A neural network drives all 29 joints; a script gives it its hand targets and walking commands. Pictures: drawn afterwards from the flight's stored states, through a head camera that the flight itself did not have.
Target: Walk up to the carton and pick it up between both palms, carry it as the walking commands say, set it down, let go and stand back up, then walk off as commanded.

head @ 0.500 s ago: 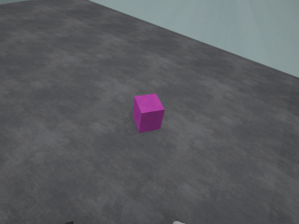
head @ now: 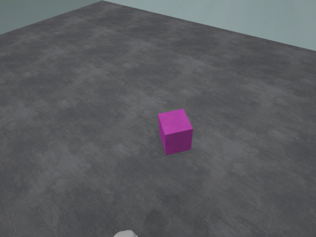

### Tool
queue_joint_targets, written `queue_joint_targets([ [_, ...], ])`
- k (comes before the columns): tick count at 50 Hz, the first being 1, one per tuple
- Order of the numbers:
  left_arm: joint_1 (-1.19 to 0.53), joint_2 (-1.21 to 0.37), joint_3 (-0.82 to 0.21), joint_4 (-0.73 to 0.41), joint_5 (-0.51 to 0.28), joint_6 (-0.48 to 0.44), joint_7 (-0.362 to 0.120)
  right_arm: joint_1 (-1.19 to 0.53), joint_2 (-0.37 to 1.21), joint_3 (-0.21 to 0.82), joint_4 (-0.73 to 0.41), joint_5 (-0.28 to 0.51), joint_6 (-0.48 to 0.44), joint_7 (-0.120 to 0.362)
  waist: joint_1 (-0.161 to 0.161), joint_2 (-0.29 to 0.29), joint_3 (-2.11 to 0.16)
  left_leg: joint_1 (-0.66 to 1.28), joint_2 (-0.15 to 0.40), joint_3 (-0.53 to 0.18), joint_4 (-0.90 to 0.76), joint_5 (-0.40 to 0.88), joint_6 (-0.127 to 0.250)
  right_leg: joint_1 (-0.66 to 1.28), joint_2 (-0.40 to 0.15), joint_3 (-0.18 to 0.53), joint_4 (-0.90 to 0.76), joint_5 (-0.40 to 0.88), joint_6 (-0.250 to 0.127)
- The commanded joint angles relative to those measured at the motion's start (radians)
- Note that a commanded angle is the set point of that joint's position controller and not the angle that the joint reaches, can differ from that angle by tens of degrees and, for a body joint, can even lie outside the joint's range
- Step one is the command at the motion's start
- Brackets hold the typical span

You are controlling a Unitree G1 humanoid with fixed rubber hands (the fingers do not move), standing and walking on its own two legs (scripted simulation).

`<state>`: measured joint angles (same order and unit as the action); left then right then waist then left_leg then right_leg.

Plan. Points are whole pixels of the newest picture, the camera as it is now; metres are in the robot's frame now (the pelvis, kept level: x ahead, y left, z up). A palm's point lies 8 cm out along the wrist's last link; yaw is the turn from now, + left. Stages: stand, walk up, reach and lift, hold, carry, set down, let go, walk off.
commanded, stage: walk up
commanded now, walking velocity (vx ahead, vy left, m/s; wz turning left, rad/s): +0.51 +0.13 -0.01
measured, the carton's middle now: (174, 132) +0.97 +0.00 -0.66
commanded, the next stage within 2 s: none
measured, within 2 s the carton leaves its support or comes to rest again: neither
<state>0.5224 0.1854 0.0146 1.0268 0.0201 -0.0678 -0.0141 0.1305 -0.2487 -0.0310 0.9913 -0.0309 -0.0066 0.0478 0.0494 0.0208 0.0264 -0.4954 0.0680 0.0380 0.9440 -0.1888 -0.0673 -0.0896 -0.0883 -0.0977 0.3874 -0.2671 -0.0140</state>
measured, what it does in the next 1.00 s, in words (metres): walks ahead: left foot, then right foot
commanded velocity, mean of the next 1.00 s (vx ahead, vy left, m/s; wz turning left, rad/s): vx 0.48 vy -0.03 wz -0.01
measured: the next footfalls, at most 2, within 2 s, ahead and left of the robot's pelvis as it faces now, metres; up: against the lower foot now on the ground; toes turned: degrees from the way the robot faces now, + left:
left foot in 0.24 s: +0.23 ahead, +0.21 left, +0.00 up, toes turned +5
right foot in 0.72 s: +0.34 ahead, -0.11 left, +0.00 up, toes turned -8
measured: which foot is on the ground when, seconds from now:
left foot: up 0.00-0.22, down 0.24-0.72, up 0.74-1.00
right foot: down 0.00-0.22, up 0.24-0.70, down 0.72-1.00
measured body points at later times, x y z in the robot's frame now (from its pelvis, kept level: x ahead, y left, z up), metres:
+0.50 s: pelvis +0.17 +0.07 +0.00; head +0.18 +0.11 +0.45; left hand +0.25 +0.32 -0.16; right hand +0.16 -0.19 -0.12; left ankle +0.19 +0.21 -0.75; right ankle +0.20 -0.09 -0.67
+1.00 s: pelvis +0.34 +0.00 +0.00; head +0.35 -0.04 +0.44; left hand +0.31 +0.26 -0.12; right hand +0.44 -0.24 -0.16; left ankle +0.35 +0.17 -0.67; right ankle +0.30 -0.11 -0.75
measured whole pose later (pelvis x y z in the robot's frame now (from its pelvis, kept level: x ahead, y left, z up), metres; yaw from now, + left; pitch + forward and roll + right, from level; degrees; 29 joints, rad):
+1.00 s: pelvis +0.34 +0.00 +0.00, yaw -1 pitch +0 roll +3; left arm 0.42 0.22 0.01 1.00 0.02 -0.08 0.00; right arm 0.15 -0.24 -0.03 1.00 -0.03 -0.01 0.03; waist 0.03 0.03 0.02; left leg -0.50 0.08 0.06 1.02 -0.28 -0.06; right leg -0.14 -0.10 -0.10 0.43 -0.29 0.00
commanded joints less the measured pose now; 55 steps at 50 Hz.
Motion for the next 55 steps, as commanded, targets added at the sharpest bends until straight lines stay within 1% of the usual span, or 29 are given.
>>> queue_joint_targets([
  [1,0.068,0.165,0.053,-0.011,0.007,-0.014,0.025,-0.204,-0.001,0.0,-0.102,0.021,-0.002,0.021,0.064,-0.253,0.111,-0.132,0.003,0.05,-0.276,0.058,0.01,0.089,-0.215,0.217,-0.214,0.222,-0.073],
  [5,0.08,0.178,0.054,0.005,0.002,-0.001,0.032,-0.217,0.008,-0.002,-0.109,0.016,-0.025,0.013,0.065,-0.218,0.058,-0.029,-0.002,0.101,-0.406,-0.007,0.019,0.08,-0.241,0.177,-0.17,0.255,-0.091],
  [7,0.066,0.196,0.048,0.005,-0.008,-0.007,0.036,-0.119,-0.01,-0.003,-0.071,0.016,-0.039,0.0,0.026,-0.205,-0.024,0.133,-0.048,0.148,-0.532,-0.008,0.047,0.088,-0.217,0.135,-0.05,0.453,-0.074],
  [8,0.044,0.191,0.044,-0.011,-0.011,-0.01,0.034,0.006,-0.042,-0.017,-0.029,0.012,-0.056,-0.004,-0.032,-0.154,-0.125,0.327,-0.059,0.137,-0.593,0.023,0.068,0.052,-0.155,0.079,0.15,0.546,-0.052],
  [9,0.047,0.116,0.022,-0.019,-0.013,-0.015,0.03,0.193,-0.116,-0.037,-0.002,-0.007,-0.067,-0.016,-0.132,-0.084,-0.278,0.638,0.125,-0.055,-0.532,-0.017,0.115,-0.176,-0.051,0.012,0.406,0.338,-0.008],
  [10,0.064,0.065,0.021,-0.055,-0.011,-0.024,0.024,0.384,-0.267,-0.077,0.031,-0.023,-0.077,-0.029,-0.183,0.296,-0.36,0.859,0.397,-0.45,-0.575,-0.056,0.18,-0.475,0.072,0.011,0.682,-0.216,0.025],
  [12,-0.055,0.107,0.041,-0.102,0.008,-0.023,0.013,0.307,-0.247,-0.069,0.035,-0.009,-0.072,-0.041,-0.151,0.191,-0.212,0.675,0.462,-0.517,-0.687,-0.101,0.203,-0.614,-0.013,0.145,0.857,-0.212,0.015],
  [13,-0.135,0.081,0.038,-0.105,0.004,-0.015,0.004,0.218,-0.197,-0.058,0.025,-0.001,-0.075,-0.04,-0.119,0.082,-0.089,0.548,0.378,-0.421,-0.705,-0.042,0.184,-0.598,-0.038,0.17,0.812,-0.114,0.01],
  [14,-0.125,0.064,0.039,-0.091,0.009,0.001,-0.006,0.161,-0.144,-0.042,0.02,-0.001,-0.073,-0.035,-0.109,0.091,-0.069,0.411,0.311,-0.272,-0.724,-0.157,0.154,-0.495,-0.068,0.146,0.722,-0.062,0.013],
  [15,-0.083,0.078,0.04,-0.064,0.011,0.014,-0.01,0.175,-0.103,-0.026,0.017,0.001,-0.07,-0.039,-0.089,0.046,-0.024,0.364,0.283,-0.254,-0.731,-0.126,0.114,-0.482,-0.06,0.14,0.711,-0.007,0.017],
  [17,-0.048,0.068,0.032,-0.053,0.01,0.034,-0.014,0.193,-0.093,-0.032,0.004,0.003,-0.07,-0.046,-0.07,0.081,-0.012,0.327,0.268,-0.232,-0.734,-0.033,0.11,-0.457,-0.052,0.124,0.711,0.04,0.053],
  [19,-0.121,0.08,0.038,-0.079,0.012,0.045,-0.027,0.249,-0.119,-0.038,0.003,-0.006,-0.075,-0.049,-0.086,0.158,0.001,0.362,0.29,-0.249,-0.763,-0.081,0.157,-0.512,-0.039,0.088,0.674,0.035,0.06],
  [23,-0.251,0.111,0.049,-0.132,0.006,0.06,-0.054,0.199,-0.171,-0.045,-0.026,-0.01,-0.069,-0.037,-0.075,0.222,0.081,0.234,0.255,-0.152,-0.84,-0.235,0.136,-0.48,-0.036,0.057,0.496,0.111,0.076],
  [27,-0.328,0.122,0.041,-0.144,-0.004,0.055,-0.059,0.217,-0.166,-0.053,-0.03,0.001,-0.06,-0.049,-0.084,0.155,0.06,0.254,0.266,-0.116,-0.826,-0.172,0.138,-0.353,-0.045,0.038,0.263,0.09,0.076],
  [30,-0.347,0.111,0.028,-0.151,-0.004,0.047,-0.058,0.23,-0.213,-0.06,-0.039,0.001,-0.047,-0.047,-0.084,0.207,-0.004,0.357,0.246,-0.076,-0.735,-0.13,0.151,-0.285,-0.005,-0.017,0.107,0.021,0.066],
  [31,-0.322,0.117,0.034,-0.136,0.002,0.032,-0.043,0.241,-0.189,-0.056,-0.016,0.008,-0.05,-0.05,-0.063,0.081,-0.082,0.392,0.242,-0.05,-0.665,-0.042,0.136,-0.211,-0.001,-0.029,0.027,0.07,0.06],
  [32,-0.26,0.127,0.036,-0.112,0.0,0.026,-0.035,0.259,-0.195,-0.058,-0.02,0.011,-0.048,-0.048,-0.054,0.073,-0.137,0.355,0.204,-0.022,-0.612,-0.07,0.136,-0.102,0.021,-0.068,0.017,0.062,0.072],
  [33,-0.151,0.179,0.052,-0.072,0.006,0.011,-0.023,0.244,-0.163,-0.052,-0.037,0.006,-0.05,-0.048,-0.001,-0.048,-0.18,0.214,0.142,0.013,-0.405,-0.088,0.096,0.102,-0.019,0.011,-0.029,0.026,0.056],
  [34,-0.027,0.264,0.076,-0.036,0.02,-0.009,-0.008,0.227,-0.086,-0.035,-0.058,0.005,-0.056,-0.039,0.066,-0.256,-0.246,0.042,0.012,0.068,-0.105,-0.235,0.06,0.244,-0.224,0.327,-0.132,-0.069,0.0],
  [35,0.023,0.318,0.081,-0.051,0.018,-0.012,0.002,0.213,-0.028,-0.023,-0.08,-0.007,-0.047,-0.041,0.066,-0.287,-0.207,-0.134,-0.043,0.037,0.045,-0.331,0.055,0.284,-0.367,0.569,-0.173,-0.134,-0.035],
  [37,-0.046,0.278,0.058,-0.042,0.017,-0.011,0.007,0.107,-0.045,-0.033,-0.106,-0.023,-0.044,-0.025,0.027,-0.192,-0.033,-0.205,0.017,-0.061,0.185,-0.218,0.075,0.13,-0.323,0.515,-0.176,-0.081,-0.029],
  [38,-0.176,0.23,0.04,-0.062,0.017,-0.018,0.005,0.092,-0.059,-0.029,-0.103,-0.009,-0.04,-0.015,-0.007,-0.205,0.026,-0.162,0.068,-0.084,0.162,-0.136,0.064,0.033,-0.256,0.377,-0.194,-0.03,-0.041],
  [40,-0.161,0.16,0.035,-0.067,0.005,-0.028,0.011,0.124,-0.049,-0.028,-0.067,0.001,-0.033,-0.011,-0.03,-0.166,0.043,-0.107,0.055,-0.038,0.136,-0.061,0.047,-0.023,-0.213,0.281,-0.203,0.168,-0.031],
  [42,-0.091,0.188,0.052,-0.064,-0.001,-0.032,0.014,0.155,-0.044,-0.035,-0.011,-0.008,-0.007,-0.01,-0.01,-0.095,0.065,-0.121,0.043,-0.012,0.167,-0.039,0.009,-0.012,-0.262,0.287,-0.164,0.434,-0.046],
  [43,-0.039,0.186,0.043,-0.031,-0.005,-0.034,0.023,0.162,-0.031,-0.037,-0.016,-0.011,0.008,-0.011,-0.007,-0.095,0.017,-0.091,0.008,-0.031,0.168,-0.03,0.02,0.045,-0.244,0.293,-0.107,0.569,0.013],
  [45,0.002,0.185,0.037,-0.013,-0.009,-0.036,0.035,0.09,-0.035,-0.035,-0.024,-0.002,0.014,-0.013,0.002,-0.151,-0.008,-0.155,0.001,-0.006,0.122,-0.018,0.02,0.135,-0.21,0.209,-0.045,0.803,0.008],
  [46,0.013,0.169,0.042,-0.012,0.003,-0.042,0.033,0.056,-0.028,-0.029,-0.045,0.002,0.018,-0.008,0.005,-0.234,0.004,-0.158,0.001,-0.007,0.076,-0.018,0.021,0.107,-0.215,0.222,-0.059,0.8,-0.023],
  [48,0.039,0.155,0.049,-0.014,0.008,-0.026,0.041,-0.034,-0.025,-0.023,-0.069,-0.001,0.024,-0.001,0.022,-0.199,0.042,-0.186,0.018,-0.005,0.01,-0.039,0.011,0.125,-0.25,0.244,-0.082,0.74,-0.066],
  [55,0.003,0.174,0.057,-0.028,0.014,0.0,0.037,-0.112,0.012,0.002,-0.06,0.027,0.014,0.005,0.027,-0.274,0.053,0.024,-0.033,0.082,-0.339,-0.037,0.026,0.02,-0.189,0.111,-0.051,0.657,-0.062],
])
